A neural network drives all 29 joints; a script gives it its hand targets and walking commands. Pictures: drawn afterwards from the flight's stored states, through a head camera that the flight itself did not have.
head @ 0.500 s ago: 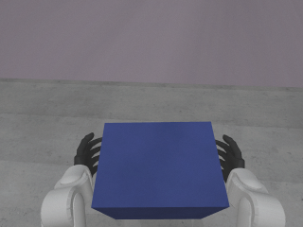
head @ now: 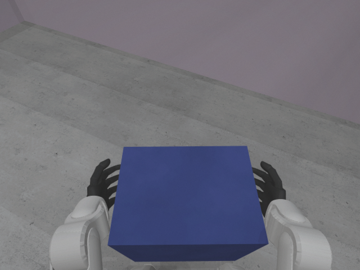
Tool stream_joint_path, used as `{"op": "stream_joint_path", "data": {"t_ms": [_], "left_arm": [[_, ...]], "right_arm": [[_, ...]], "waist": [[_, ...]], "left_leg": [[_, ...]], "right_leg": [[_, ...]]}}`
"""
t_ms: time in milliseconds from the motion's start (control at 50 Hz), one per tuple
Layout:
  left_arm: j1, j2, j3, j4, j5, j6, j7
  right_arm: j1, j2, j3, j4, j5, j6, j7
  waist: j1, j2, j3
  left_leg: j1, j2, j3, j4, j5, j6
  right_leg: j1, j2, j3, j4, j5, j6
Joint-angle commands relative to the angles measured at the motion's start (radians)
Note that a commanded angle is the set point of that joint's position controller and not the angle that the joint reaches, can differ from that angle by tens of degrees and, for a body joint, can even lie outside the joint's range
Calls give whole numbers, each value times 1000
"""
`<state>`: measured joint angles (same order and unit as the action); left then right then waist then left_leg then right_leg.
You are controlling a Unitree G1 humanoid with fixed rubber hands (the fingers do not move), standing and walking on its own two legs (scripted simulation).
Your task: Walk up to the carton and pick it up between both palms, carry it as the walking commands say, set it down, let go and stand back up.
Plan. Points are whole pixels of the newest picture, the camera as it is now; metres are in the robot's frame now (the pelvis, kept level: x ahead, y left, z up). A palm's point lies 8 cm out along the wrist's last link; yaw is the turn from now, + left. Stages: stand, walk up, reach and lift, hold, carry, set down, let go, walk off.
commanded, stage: carry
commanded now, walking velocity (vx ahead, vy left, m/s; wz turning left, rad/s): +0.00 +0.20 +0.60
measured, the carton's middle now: (185, 209) +0.24 +0.01 +0.01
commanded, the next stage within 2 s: none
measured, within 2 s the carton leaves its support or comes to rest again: neither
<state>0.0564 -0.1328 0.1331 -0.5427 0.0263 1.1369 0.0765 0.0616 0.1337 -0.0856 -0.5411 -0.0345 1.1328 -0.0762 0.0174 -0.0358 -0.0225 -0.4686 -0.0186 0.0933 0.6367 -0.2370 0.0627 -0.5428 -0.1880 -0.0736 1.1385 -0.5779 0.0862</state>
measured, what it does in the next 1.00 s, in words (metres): steps to the left: right foot, then left foot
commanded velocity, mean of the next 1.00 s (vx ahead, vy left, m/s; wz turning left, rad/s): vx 0.00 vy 0.05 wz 0.14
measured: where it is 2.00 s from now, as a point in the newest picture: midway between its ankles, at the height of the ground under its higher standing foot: outside the picture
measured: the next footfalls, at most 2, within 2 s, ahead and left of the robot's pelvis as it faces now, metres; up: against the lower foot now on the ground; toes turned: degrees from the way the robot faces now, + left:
right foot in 0.24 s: +0.04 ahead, -0.03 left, +0.00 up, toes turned -1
left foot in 0.52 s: -0.01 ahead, +0.33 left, +0.00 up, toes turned +4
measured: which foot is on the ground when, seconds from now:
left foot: down 0.00-0.24, up 0.26-0.50, down 0.52-1.00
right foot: up 0.00-0.22, down 0.24-0.52, up 0.54-0.86, down 0.88-1.00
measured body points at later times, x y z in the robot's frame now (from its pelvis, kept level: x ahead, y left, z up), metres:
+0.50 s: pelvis -0.03 +0.15 +0.01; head -0.04 +0.15 +0.46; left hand +0.16 +0.37 +0.10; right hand +0.24 +0.06 +0.10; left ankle -0.04 +0.30 -0.71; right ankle +0.00 -0.02 -0.72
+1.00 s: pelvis -0.07 +0.25 +0.02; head -0.10 +0.23 +0.46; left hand +0.12 +0.46 +0.11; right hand +0.20 +0.14 +0.10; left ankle -0.04 +0.32 -0.72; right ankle -0.04 +0.14 -0.72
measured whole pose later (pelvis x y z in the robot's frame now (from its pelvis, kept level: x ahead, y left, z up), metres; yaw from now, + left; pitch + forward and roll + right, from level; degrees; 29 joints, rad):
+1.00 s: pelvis -0.07 +0.25 +0.02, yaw +14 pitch +2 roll -1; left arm 0.05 -0.13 0.12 -0.50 0.04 1.17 0.07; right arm 0.06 0.13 -0.10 -0.54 -0.05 1.19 -0.07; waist -0.01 0.04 -0.14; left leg -0.35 -0.03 0.12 0.48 -0.18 0.08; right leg -0.28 -0.04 -0.13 0.50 -0.25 0.00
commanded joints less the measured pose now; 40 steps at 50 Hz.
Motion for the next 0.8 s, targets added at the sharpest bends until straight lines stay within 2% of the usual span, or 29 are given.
{"op": "stream_joint_path", "data": {"t_ms": [0,40,80,120,160,180,200,220,240,260,280,300,320,340,360,380,420,460,480,500,520,540,560,580,600,640,680,720,780], "left_arm": [[-405,-828,-827,-164,-312,-37,-117],[-373,-809,-808,-161,-295,-44,-114],[-335,-787,-789,-142,-277,-42,-110],[-309,-772,-772,-128,-267,-38,-107],[-296,-759,-754,-116,-260,-31,-105],[-290,-755,-744,-109,-256,-26,-104],[-277,-749,-733,-101,-252,-20,-102],[-278,-741,-723,-87,-249,-15,-101],[-282,-729,-710,-69,-244,-14,-101],[-280,-713,-711,-77,-247,-7,-105],[-309,-715,-721,-113,-252,0,-103],[-341,-698,-724,-130,-251,6,-104],[-359,-681,-725,-130,-250,12,-104],[-372,-666,-724,-131,-254,15,-103],[-367,-649,-714,-134,-255,17,-102],[-363,-640,-707,-135,-256,18,-101],[-331,-632,-702,-124,-252,23,-97],[-320,-632,-708,-114,-245,30,-93],[-316,-631,-715,-112,-242,32,-91],[-325,-627,-718,-116,-242,34,-89],[-311,-628,-715,-108,-238,37,-87],[-361,-667,-764,-142,-269,32,-89],[-398,-711,-785,-128,-280,28,-97],[-428,-747,-799,-135,-293,22,-108],[-443,-775,-806,-133,-301,13,-113],[-429,-795,-814,-135,-303,0,-113],[-413,-772,-804,-136,-293,-5,-107],[-382,-743,-786,-119,-275,-1,-101],[-354,-712,-758,-93,-253,11,-94]], "right_arm": [[-335,799,692,-120,242,-35,109],[-326,784,713,-131,244,-39,111],[-315,762,723,-134,245,-36,110],[-321,746,734,-144,248,-30,108],[-334,734,743,-150,248,-19,104],[-343,728,746,-152,247,-13,101],[-357,718,748,-155,247,-5,97],[-376,704,747,-149,241,4,93],[-359,692,753,-145,234,15,95],[-392,682,748,-170,222,18,91],[-397,704,743,-154,233,20,89],[-382,712,728,-119,231,27,88],[-364,705,713,-89,225,31,87],[-353,693,700,-81,223,32,84],[-363,684,703,-96,231,33,80],[-357,678,705,-98,233,35,76],[-340,666,702,-95,231,42,70],[-319,658,692,-76,229,47,69],[-314,654,685,-64,230,46,70],[-312,656,676,-62,232,45,70],[-301,632,659,-54,222,46,69],[-317,660,649,-77,232,30,74],[-338,693,650,-86,230,23,80],[-356,725,656,-93,231,11,87],[-378,741,660,-107,233,0,94],[-349,759,661,-104,231,-15,98],[-340,742,671,-105,233,-17,99],[-331,715,677,-106,234,-12,98],[-343,693,688,-103,237,2,95]], "waist": [[-19,190,-313],[-23,162,-307],[-26,161,-301],[-24,154,-293],[-19,137,-277],[-15,129,-268],[0,122,-268],[16,36,-263],[15,-380,-292],[-16,-321,-135],[-24,-107,-121],[-23,-27,-133],[-28,-20,-130],[-35,-50,-126],[-27,-110,-132],[-26,-164,-136],[-14,-228,-158],[-23,-216,-200],[-19,-130,-221],[-16,-27,-240],[-14,223,-256],[-19,398,-281],[-18,319,-286],[-22,266,-273],[-21,237,-277],[-22,207,-282],[-24,181,-287],[-26,181,-283],[-26,176,-266]], "left_leg": [[315,211,-273,-217,356,133],[295,215,-325,-261,267,140],[284,228,-377,-301,254,138],[265,222,-403,-330,266,115],[210,189,-394,-347,274,59],[158,163,-372,-353,265,14],[59,117,-317,-353,226,-63],[-109,54,-234,-261,68,-138],[-198,-43,-112,291,-248,-155],[-301,14,-115,554,-269,-115],[-230,62,-187,635,-203,-92],[-198,56,-153,628,-169,-85],[-189,51,-120,577,-149,-88],[-156,46,-78,459,-157,-93],[-97,20,-23,356,-175,-95],[-42,10,4,270,-184,-93],[13,1,41,112,-173,-85],[125,-20,87,-108,-50,-77],[223,-7,69,-212,7,-82],[341,77,-33,-253,134,-83],[445,325,-358,-291,477,-13],[415,404,-459,-278,668,85],[390,370,-389,-265,609,89],[358,336,-325,-254,496,87],[340,310,-288,-270,353,87],[338,287,-257,-281,295,95],[338,289,-269,-307,231,102],[330,300,-292,-337,184,107],[288,291,-290,-366,120,94]], "right_leg": [[-58,42,15,10,68,-23],[-13,71,4,-103,77,-36],[32,98,-1,-197,85,-49],[89,122,-2,-283,87,-58],[194,143,-1,-401,92,-69],[281,149,-3,-489,104,-78],[437,129,-10,-634,143,-92],[636,40,45,-822,185,-115],[603,-376,476,-902,173,-272],[384,-491,485,-957,388,-289],[314,-376,340,-884,458,-254],[304,-297,211,-837,486,-222],[311,-238,123,-804,515,-193],[310,-177,33,-755,602,-155],[285,-160,-5,-748,639,-140],[275,-156,-22,-744,656,-129],[313,-159,-27,-729,684,-119],[327,-138,-71,-648,701,-80],[288,-101,-105,-566,661,-45],[184,-78,-114,-490,476,-8],[-20,17,-136,-333,89,36],[-50,72,-87,-217,-146,19],[-25,51,-11,-153,-105,-4],[-29,52,4,-127,-42,-18],[-29,56,15,-105,16,-29],[-19,63,18,-124,73,-36],[3,82,12,-193,77,-45],[36,100,6,-276,93,-55],[123,123,-6,-426,128,-64]]}}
